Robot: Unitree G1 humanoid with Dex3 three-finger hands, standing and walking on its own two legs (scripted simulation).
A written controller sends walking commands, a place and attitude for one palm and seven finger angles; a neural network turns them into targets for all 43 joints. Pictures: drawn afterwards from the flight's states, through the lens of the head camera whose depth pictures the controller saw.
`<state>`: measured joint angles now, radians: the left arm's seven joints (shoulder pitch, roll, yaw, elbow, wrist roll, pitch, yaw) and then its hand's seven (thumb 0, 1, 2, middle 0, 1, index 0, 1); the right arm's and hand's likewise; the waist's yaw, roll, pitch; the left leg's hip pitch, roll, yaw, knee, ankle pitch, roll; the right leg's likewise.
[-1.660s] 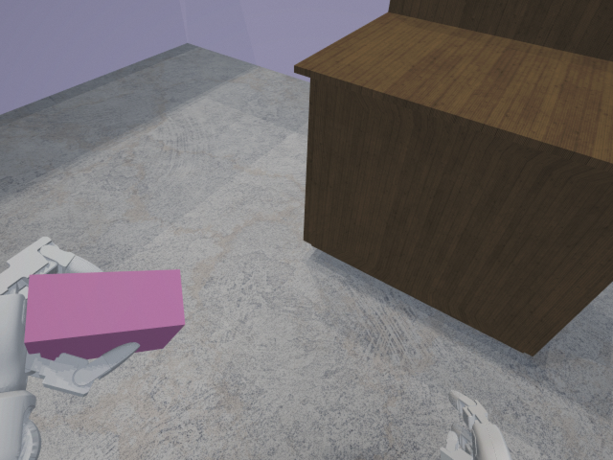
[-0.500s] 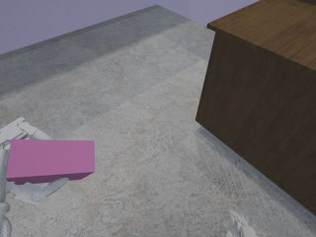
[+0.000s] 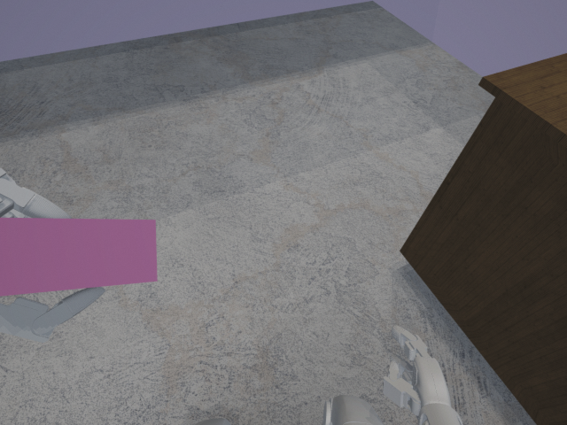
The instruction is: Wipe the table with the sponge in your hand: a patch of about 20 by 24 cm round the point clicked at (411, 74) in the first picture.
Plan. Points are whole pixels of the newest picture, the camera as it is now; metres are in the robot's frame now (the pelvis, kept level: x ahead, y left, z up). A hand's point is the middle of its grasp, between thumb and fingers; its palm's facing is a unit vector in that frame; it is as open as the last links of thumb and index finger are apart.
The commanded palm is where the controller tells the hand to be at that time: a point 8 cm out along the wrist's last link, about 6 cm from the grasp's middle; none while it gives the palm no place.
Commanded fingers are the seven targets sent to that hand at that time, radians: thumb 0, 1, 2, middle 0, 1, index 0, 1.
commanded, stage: walk to a spot facing it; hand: left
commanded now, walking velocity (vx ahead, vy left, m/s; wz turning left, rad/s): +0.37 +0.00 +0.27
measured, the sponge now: (94, 257) +0.24 +0.20 +0.18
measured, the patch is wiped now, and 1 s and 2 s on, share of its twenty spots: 0.00 0.00 0.00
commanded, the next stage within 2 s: turn to face it in 1.42 s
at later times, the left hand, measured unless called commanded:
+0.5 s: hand (109, 173) +0.33 +0.21 +0.20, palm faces +0.49 -0.71 -0.50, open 9.7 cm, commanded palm +0.26 +0.25 +0.19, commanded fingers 0.00 0.10 1.30 -1.20 -1.60 -1.20 -1.60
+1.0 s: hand (70, 137) +0.38 +0.27 +0.20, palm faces +0.73 -0.47 -0.50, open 9.7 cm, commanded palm +0.34 +0.28 +0.19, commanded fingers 0.00 0.10 1.30 -1.20 -1.60 -1.20 -1.60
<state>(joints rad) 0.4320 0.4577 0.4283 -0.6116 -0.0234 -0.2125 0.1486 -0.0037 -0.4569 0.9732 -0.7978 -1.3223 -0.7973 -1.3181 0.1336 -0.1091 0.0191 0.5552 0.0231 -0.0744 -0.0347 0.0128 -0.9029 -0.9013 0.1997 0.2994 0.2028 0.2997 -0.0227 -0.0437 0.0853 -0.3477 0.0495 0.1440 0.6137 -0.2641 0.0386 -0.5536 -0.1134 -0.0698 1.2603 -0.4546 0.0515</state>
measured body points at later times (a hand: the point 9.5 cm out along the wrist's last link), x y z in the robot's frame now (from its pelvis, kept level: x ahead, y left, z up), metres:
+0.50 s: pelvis +0.16 -0.05 +0.01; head +0.21 -0.04 +0.46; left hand +0.30 +0.24 +0.22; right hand +0.37 -0.29 -0.07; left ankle +0.19 +0.09 -0.68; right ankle +0.11 -0.16 -0.73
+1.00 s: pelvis +0.32 -0.05 +0.01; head +0.35 -0.05 +0.45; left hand +0.34 +0.29 +0.23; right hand +0.55 -0.14 -0.10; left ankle +0.24 +0.08 -0.73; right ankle +0.40 -0.14 -0.72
